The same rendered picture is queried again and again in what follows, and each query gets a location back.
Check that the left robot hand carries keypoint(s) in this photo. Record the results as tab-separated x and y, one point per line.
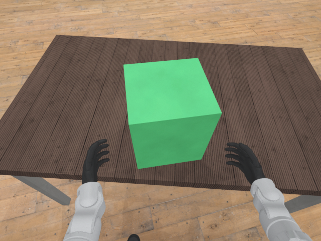
91	163

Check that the robot left forearm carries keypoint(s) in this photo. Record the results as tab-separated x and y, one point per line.
89	209

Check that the robot right forearm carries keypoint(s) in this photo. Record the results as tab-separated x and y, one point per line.
275	219

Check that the carton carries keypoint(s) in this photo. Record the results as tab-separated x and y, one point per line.
172	111

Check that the table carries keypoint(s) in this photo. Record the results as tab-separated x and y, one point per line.
270	99

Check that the right robot hand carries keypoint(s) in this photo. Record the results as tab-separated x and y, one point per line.
248	162

